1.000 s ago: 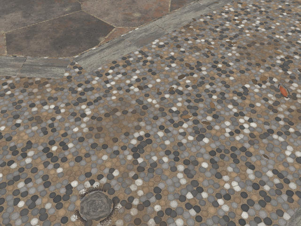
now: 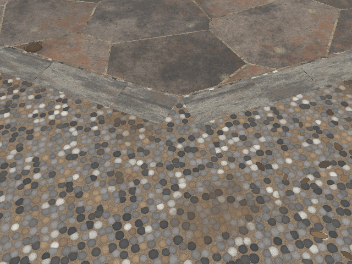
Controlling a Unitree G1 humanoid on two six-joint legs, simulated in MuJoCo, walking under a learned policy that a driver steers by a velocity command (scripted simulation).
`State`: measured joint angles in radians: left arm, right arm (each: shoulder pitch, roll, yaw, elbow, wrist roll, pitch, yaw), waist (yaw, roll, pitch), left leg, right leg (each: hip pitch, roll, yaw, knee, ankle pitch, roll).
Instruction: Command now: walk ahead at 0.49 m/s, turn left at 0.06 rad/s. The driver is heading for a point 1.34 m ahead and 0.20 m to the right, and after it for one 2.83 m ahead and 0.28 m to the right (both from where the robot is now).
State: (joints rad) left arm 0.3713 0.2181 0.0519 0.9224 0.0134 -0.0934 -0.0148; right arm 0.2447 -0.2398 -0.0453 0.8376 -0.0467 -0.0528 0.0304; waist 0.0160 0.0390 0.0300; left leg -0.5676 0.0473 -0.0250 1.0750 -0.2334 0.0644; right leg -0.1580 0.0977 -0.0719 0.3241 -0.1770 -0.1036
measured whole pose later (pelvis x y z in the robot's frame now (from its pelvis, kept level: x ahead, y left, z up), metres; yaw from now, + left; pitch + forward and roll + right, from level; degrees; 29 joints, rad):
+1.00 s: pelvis +0.54 -0.03 -0.01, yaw -19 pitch +0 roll +0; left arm 0.22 0.25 0.07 0.91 0.01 -0.03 0.00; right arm 0.27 -0.21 -0.04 0.91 -0.02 -0.09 0.00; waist -0.01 0.01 0.06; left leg -0.42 0.07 0.02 1.22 -0.33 0.02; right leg -0.27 0.13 -0.08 0.46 -0.20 -0.15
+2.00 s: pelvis +1.04 -0.21 -0.02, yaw -16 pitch +1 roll +1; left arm 0.03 0.21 0.02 0.82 0.04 -0.09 0.00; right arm 0.44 -0.22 -0.05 1.01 0.00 -0.06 0.00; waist -0.07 0.01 0.05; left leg -0.15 -0.04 -0.03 0.83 -0.45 0.08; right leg -0.42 -0.01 -0.07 0.55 -0.15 -0.05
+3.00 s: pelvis +1.55 -0.22 -0.01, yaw +7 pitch +1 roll +1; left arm 0.06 0.22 0.03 0.81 0.02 -0.03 -0.03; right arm 0.44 -0.23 -0.04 0.99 -0.02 -0.08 -0.01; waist -0.06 -0.03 0.04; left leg 0.17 -0.12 -0.01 0.15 -0.33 0.10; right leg -0.58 -0.04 -0.08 0.61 -0.06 -0.06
